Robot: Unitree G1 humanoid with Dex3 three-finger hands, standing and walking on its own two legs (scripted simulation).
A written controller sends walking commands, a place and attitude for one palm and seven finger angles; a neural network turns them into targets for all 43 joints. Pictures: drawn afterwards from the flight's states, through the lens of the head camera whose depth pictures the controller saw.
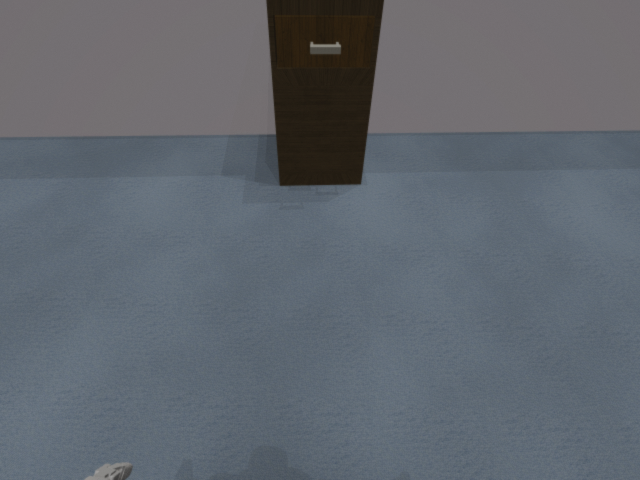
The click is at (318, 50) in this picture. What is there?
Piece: drawer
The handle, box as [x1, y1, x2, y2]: [310, 42, 340, 53]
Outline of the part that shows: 310,42 310,53 340,53 340,44 338,42 336,42 335,44 313,44 312,42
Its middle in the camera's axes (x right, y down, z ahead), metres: +0.01 -0.71 +1.43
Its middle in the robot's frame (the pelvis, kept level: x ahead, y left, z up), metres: +1.54 +0.07 -0.08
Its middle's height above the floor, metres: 0.68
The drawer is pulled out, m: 0.00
